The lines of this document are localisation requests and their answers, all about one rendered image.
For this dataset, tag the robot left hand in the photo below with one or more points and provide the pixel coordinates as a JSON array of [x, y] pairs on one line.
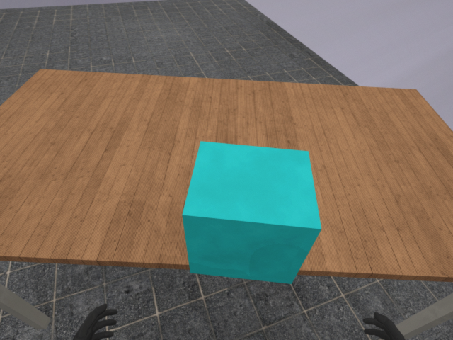
[[91, 324]]

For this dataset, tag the carton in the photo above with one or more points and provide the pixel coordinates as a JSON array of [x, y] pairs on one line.
[[251, 212]]

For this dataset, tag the robot right hand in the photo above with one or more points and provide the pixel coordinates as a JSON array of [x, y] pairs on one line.
[[390, 330]]

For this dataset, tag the table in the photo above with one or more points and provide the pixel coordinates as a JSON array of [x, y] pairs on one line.
[[95, 169]]

